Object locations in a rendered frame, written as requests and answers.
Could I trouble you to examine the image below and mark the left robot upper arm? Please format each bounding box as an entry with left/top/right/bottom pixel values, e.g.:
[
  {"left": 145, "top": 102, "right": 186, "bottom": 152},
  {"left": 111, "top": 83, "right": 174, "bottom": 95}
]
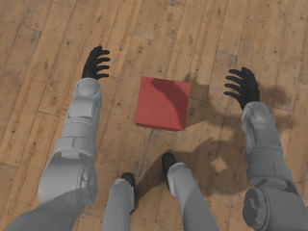
[{"left": 3, "top": 162, "right": 98, "bottom": 231}]

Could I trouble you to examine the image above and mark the robot left hand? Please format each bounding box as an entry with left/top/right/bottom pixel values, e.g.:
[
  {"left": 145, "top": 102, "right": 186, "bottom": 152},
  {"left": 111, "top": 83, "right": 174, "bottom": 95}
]
[{"left": 81, "top": 45, "right": 111, "bottom": 80}]

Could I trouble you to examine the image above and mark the robot thigh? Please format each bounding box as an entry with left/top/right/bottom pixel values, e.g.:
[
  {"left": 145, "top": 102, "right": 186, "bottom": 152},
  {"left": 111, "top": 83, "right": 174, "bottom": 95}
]
[
  {"left": 167, "top": 167, "right": 220, "bottom": 231},
  {"left": 100, "top": 183, "right": 135, "bottom": 231}
]

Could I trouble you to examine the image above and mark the robot left forearm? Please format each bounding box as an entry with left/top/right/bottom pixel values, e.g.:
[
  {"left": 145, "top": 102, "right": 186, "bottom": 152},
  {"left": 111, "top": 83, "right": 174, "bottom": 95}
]
[{"left": 38, "top": 77, "right": 102, "bottom": 201}]

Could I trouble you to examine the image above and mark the carton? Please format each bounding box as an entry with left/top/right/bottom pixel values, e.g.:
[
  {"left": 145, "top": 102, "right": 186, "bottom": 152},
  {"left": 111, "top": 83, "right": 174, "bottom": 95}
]
[{"left": 134, "top": 76, "right": 191, "bottom": 132}]

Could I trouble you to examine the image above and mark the right robot upper arm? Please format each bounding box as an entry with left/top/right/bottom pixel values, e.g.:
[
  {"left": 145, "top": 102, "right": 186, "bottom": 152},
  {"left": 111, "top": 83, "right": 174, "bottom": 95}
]
[{"left": 242, "top": 186, "right": 308, "bottom": 231}]

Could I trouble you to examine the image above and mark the robot right hand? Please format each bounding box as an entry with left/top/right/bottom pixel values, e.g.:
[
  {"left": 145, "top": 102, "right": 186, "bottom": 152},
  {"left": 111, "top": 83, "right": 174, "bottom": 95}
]
[{"left": 224, "top": 66, "right": 261, "bottom": 110}]

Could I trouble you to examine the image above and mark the robot right forearm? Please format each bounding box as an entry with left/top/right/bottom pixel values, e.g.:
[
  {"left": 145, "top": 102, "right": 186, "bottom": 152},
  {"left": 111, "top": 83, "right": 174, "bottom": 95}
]
[{"left": 241, "top": 101, "right": 308, "bottom": 215}]

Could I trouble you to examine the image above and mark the robot right thigh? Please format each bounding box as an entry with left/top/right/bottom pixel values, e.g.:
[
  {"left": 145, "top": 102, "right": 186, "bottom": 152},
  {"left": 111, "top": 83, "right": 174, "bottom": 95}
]
[{"left": 167, "top": 167, "right": 220, "bottom": 231}]

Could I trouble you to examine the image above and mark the robot left thigh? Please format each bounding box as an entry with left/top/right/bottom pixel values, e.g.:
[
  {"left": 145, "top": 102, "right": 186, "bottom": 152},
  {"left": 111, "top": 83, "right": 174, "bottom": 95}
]
[{"left": 100, "top": 183, "right": 135, "bottom": 231}]

